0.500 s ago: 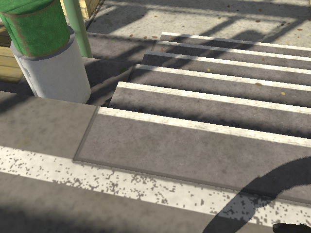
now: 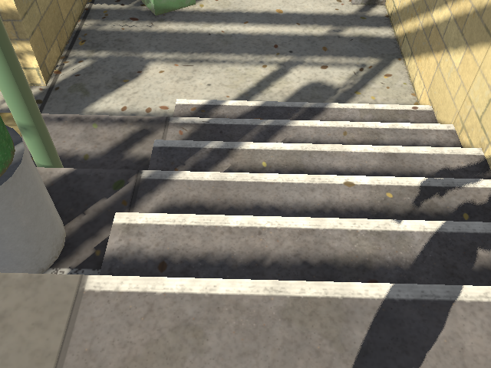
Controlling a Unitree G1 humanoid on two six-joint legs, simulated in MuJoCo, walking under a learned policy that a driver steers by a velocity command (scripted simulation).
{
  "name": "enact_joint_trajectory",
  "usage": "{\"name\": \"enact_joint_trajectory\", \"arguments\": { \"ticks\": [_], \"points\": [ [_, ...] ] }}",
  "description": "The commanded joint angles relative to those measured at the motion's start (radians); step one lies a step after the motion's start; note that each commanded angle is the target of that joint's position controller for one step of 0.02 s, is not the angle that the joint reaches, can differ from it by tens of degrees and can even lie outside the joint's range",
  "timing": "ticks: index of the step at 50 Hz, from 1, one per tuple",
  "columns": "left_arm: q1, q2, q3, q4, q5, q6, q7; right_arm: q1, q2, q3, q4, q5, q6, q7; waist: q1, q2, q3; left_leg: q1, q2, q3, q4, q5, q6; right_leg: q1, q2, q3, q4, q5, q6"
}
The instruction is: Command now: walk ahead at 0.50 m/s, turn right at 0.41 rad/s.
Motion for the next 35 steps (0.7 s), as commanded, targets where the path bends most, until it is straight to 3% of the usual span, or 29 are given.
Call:
{"name": "enact_joint_trajectory", "arguments": {
  "ticks": [1, 3, 4, 6, 8, 9, 10, 11, 12, 13, 14, 15, 16, 17, 18, 20, 22, 24, 26, 28, 29, 30, 31, 32, 33, 34, 35],
  "points": [
    [-0.042, 0.037, -0.010, -0.059, 0.051, -0.005, -0.049, 0.121, -0.091, -0.001, 0.019, -0.055, -0.016, 0.038, 0.009, 0.076, 0.069, 0.200, 0.385, -0.094, -0.035, 0.594, 0.192, -0.214, -0.005, 0.028, -0.066, -0.004, -0.026],
    [-0.127, 0.047, -0.012, -0.084, 0.034, -0.006, -0.050, 0.114, -0.112, 0.005, 0.025, -0.038, -0.009, 0.030, -0.004, 0.099, 0.054, 0.175, 0.338, -0.023, -0.041, 0.585, 0.154, -0.114, 0.041, -0.063, -0.113, -0.040, -0.054],
    [-0.153, 0.037, -0.020, -0.096, 0.027, 0.001, -0.048, 0.127, -0.116, 0.010, 0.038, -0.038, -0.001, 0.025, -0.003, 0.123, 0.062, 0.150, 0.339, -0.003, -0.045, 0.617, 0.144, -0.049, 0.058, -0.086, -0.128, -0.080, -0.069],
    [-0.165, 0.059, -0.014, -0.114, 0.012, 0.005, -0.039, 0.127, -0.170, -0.001, 0.056, -0.042, 0.001, 0.019, 0.036, 0.137, 0.066, 0.122, 0.338, 0.038, 0.011, 0.927, 0.121, 0.086, 0.119, -0.135, -0.146, -0.169, -0.096],
    [-0.046, 0.109, 0.006, -0.088, -0.003, -0.008, -0.022, 0.089, -0.243, -0.021, 0.054, -0.041, 0.000, 0.012, 0.117, 0.137, 0.030, 0.095, 0.338, 0.091, 0.180, 1.223, 0.072, 0.284, 0.194, -0.178, -0.182, -0.185, -0.127],
    [0.095, 0.153, 0.026, -0.042, -0.013, -0.022, -0.010, 0.091, -0.250, -0.021, 0.050, -0.055, -0.001, 0.014, 0.165, 0.122, -0.036, -0.011, 0.308, 0.097, 0.365, 1.265, 0.032, 0.509, 0.231, -0.173, -0.165, -0.112, -0.159],
    [0.318, 0.196, 0.046, 0.040, -0.011, -0.023, 0.009, 0.168, -0.163, 0.010, 0.037, -0.092, -0.008, 0.016, 0.187, 0.031, -0.234, -0.339, 0.264, 0.068, 0.680, 1.033, -0.050, 1.004, 0.168, -0.031, -0.023, 0.065, -0.268],
    [0.521, 0.203, 0.050, 0.107, -0.007, -0.021, 0.016, 0.257, -0.076, 0.055, 0.027, -0.103, -0.014, 0.049, 0.236, -0.142, -0.460, -0.676, 0.078, -0.007, 1.059, 0.002, -0.156, 1.421, -0.111, 0.452, -0.148, 0.126, -0.500],
    [0.654, 0.176, 0.046, 0.165, 0.023, -0.033, 0.011, -0.013, -0.114, 0.032, -0.029, -0.018, -0.008, 0.064, 0.349, 0.005, -0.341, -0.860, -0.016, -0.198, 1.249, -0.249, -0.126, 1.360, -0.160, 0.608, -0.336, 0.062, -0.432],
    [0.534, 0.223, 0.068, 0.162, 0.015, -0.066, 0.013, -0.158, -0.093, 0.036, -0.098, 0.014, -0.020, 0.048, 0.307, -0.015, -0.086, -0.993, 0.056, -0.285, 1.288, -0.228, -0.099, 1.128, -0.167, 0.523, -0.372, -0.004, -0.361],
    [0.392, 0.163, 0.052, 0.149, -0.006, -0.079, 0.008, -0.162, -0.138, 0.030, -0.104, -0.016, -0.019, 0.017, 0.238, 0.007, -0.031, -0.909, 0.119, -0.309, 1.207, -0.174, -0.087, 0.899, -0.138, 0.448, -0.403, -0.041, -0.352],
    [0.281, 0.073, 0.014, 0.135, -0.008, -0.085, 0.000, -0.114, -0.105, 0.039, -0.108, -0.047, -0.011, -0.009, 0.139, 0.007, -0.045, -0.771, 0.144, -0.303, 1.115, -0.124, -0.053, 0.697, -0.106, 0.385, -0.447, -0.014, -0.352],
    [0.171, 0.032, -0.004, 0.103, -0.004, -0.083, -0.006, -0.068, -0.061, 0.053, -0.104, -0.046, 0.002, -0.026, 0.058, 0.019, -0.020, -0.636, 0.171, -0.285, 1.062, -0.114, -0.042, 0.503, -0.088, 0.346, -0.503, 0.002, -0.347],
    [0.096, 0.017, -0.016, 0.073, -0.005, -0.079, -0.010, -0.038, -0.044, 0.060, -0.108, -0.042, 0.018, -0.033, 0.010, 0.013, -0.023, -0.554, 0.174, -0.272, 1.011, -0.167, -0.048, 0.384, -0.074, 0.335, -0.553, -0.043, -0.349],
    [0.051, 0.033, -0.015, 0.052, -0.007, -0.084, -0.014, -0.021, -0.056, 0.059, -0.113, -0.035, 0.030, -0.034, -0.011, 0.024, -0.021, -0.528, 0.171, -0.250, 0.937, -0.166, -0.063, 0.326, -0.050, 0.308, -0.587, -0.128, -0.338],
    [-0.014, 0.139, 0.013, 0.012, 0.006, -0.101, -0.026, -0.030, -0.080, 0.057, -0.122, 0.008, 0.040, -0.035, -0.022, 0.045, -0.010, -0.392, 0.150, -0.162, 0.724, -0.026, -0.109, 0.180, 0.032, 0.179, -0.570, 0.065, -0.298],
    [0.085, 0.194, 0.040, 0.034, 0.006, -0.109, -0.039, -0.132, -0.046, 0.076, -0.149, 0.031, 0.050, -0.024, 0.034, 0.018, -0.011, -0.332, 0.107, -0.117, 0.539, 0.138, -0.135, 0.201, 0.073, 0.139, -0.532, 0.249, -0.256],
    [0.170, 0.199, 0.055, 0.049, 0.011, -0.103, -0.046, -0.178, -0.083, 0.070, -0.145, 0.044, 0.052, -0.016, 0.070, 0.005, -0.010, -0.372, 0.082, -0.135, 0.406, 0.291, -0.141, 0.321, 0.041, 0.200, -0.481, 0.267, -0.238],
    [0.167, 0.186, 0.059, 0.036, 0.006, -0.089, -0.050, -0.193, -0.125, 0.053, -0.129, 0.038, 0.035, -0.029, 0.064, -0.017, -0.030, -0.400, 0.079, -0.174, 0.312, 0.309, -0.117, 0.446, 0.006, 0.266, -0.401, 0.272, -0.205],
    [0.124, 0.175, 0.055, 0.001, 0.007, -0.078, -0.044, -0.116, -0.193, 0.022, -0.095, 0.052, 0.002, -0.047, 0.010, 0.018, -0.086, -0.253, 0.078, -0.171, 0.236, 0.450, -0.031, 0.455, 0.053, 0.292, -0.270, 0.325, -0.132],
    [0.093, 0.107, 0.028, -0.035, 0.004, -0.080, -0.048, 0.014, -0.246, 0.007, -0.070, 0.066, -0.015, -0.063, -0.046, 0.092, -0.218, -0.011, 0.189, -0.249, 0.246, 0.754, 0.088, 0.377, 0.132, 0.252, -0.129, 0.266, -0.062],
    [0.201, -0.019, -0.007, -0.077, 0.003, -0.089, -0.039, 0.151, -0.331, -0.015, -0.071, 0.065, -0.021, -0.075, -0.023, 0.313, -0.441, 0.319, 0.490, -0.569, 0.191, 1.143, 0.391, 0.211, 0.290, 0.131, 0.142, -0.335, 0.029],
    [0.296, 0.019, 0.005, -0.044, 0.008, -0.082, -0.027, 0.107, -0.278, -0.004, -0.086, 0.014, -0.007, -0.064, 0.015, 0.272, -0.455, 0.275, 0.632, -0.704, 0.177, 1.164, 0.472, 0.139, 0.247, 0.087, 0.384, -0.781, 0.057],
    [0.238, 0.099, 0.026, -0.053, 0.010, -0.060, -0.011, -0.026, -0.259, -0.019, -0.114, 0.016, 0.001, -0.064, 0.030, 0.190, -0.284, 0.107, 0.587, -0.615, 0.146, 0.806, 0.385, 0.059, 0.163, 0.047, 0.525, -0.801, 0.067],
    [0.197, 0.138, 0.035, -0.044, 0.028, -0.037, 0.017, -0.118, -0.177, -0.004, -0.140, 0.050, 0.004, -0.069, 0.045, 0.157, -0.177, -0.086, 0.480, -0.485, 0.071, 0.520, 0.271, 0.084, 0.090, 0.021, 0.531, -0.726, 0.074],
    [0.219, 0.131, 0.035, -0.036, 0.049, -0.024, 0.034, -0.190, -0.100, 0.023, -0.166, 0.068, 0.008, -0.070, 0.084, 0.148, -0.158, -0.191, 0.427, -0.405, 0.018, 0.411, 0.219, 0.161, 0.058, 0.024, 0.479, -0.684, 0.085],
    [0.200, 0.106, 0.024, -0.040, 0.056, -0.022, 0.031, -0.226, -0.090, 0.023, -0.185, 0.063, 0.008, -0.081, 0.093, 0.150, -0.128, -0.276, 0.396, -0.335, -0.012, 0.449, 0.208, 0.230, 0.044, -0.006, 0.487, -0.656, 0.100]
  ]
}}
Velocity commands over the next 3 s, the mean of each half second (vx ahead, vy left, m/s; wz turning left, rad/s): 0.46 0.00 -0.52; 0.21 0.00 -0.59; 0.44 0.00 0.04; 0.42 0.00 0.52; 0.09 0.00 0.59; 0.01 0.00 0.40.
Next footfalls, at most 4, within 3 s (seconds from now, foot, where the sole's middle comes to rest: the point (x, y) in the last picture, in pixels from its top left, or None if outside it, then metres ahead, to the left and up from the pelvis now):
0.18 right None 0.30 -0.14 -0.78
0.58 left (243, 341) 0.57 0.00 -0.78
0.96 right None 0.41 -0.20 -0.78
1.40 left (297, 300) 0.69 -0.16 -0.78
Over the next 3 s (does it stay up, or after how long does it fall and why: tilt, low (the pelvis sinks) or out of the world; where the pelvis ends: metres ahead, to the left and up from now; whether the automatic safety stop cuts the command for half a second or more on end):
stays up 0.93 -0.38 -0.15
